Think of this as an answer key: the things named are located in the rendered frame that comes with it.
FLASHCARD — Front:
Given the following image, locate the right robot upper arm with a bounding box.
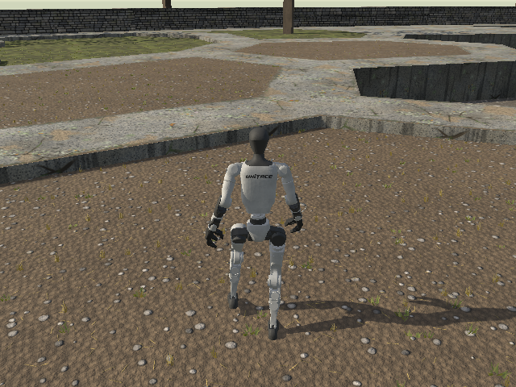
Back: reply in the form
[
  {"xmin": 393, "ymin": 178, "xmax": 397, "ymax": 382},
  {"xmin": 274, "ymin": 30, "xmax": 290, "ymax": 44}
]
[{"xmin": 275, "ymin": 162, "xmax": 298, "ymax": 205}]

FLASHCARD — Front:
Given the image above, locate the robot left shin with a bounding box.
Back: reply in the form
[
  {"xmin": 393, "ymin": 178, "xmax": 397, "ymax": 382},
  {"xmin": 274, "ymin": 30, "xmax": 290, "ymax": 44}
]
[{"xmin": 229, "ymin": 251, "xmax": 241, "ymax": 299}]

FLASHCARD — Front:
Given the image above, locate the robot left forearm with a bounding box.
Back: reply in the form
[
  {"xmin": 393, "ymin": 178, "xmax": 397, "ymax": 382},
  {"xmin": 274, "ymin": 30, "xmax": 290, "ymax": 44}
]
[{"xmin": 208, "ymin": 195, "xmax": 227, "ymax": 231}]

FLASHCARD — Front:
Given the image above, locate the robot right forearm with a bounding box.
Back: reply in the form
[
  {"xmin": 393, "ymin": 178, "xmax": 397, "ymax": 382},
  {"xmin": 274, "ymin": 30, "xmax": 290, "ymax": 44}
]
[{"xmin": 289, "ymin": 193, "xmax": 302, "ymax": 221}]

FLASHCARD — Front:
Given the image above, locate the right robot hand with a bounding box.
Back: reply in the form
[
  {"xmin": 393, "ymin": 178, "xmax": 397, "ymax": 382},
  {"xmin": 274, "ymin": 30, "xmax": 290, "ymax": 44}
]
[{"xmin": 285, "ymin": 218, "xmax": 303, "ymax": 233}]

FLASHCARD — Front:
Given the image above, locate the humanoid robot torso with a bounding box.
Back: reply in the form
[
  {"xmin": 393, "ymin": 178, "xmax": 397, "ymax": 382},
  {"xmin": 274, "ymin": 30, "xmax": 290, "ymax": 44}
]
[{"xmin": 240, "ymin": 159, "xmax": 277, "ymax": 242}]

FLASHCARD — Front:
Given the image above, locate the left robot hand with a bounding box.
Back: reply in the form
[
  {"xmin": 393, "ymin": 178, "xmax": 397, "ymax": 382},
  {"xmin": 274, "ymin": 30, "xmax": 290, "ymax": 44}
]
[{"xmin": 205, "ymin": 227, "xmax": 223, "ymax": 248}]

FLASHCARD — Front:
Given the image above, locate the left robot upper arm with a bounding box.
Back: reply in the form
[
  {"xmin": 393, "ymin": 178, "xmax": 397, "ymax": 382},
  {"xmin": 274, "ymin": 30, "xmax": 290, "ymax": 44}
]
[{"xmin": 219, "ymin": 162, "xmax": 242, "ymax": 208}]

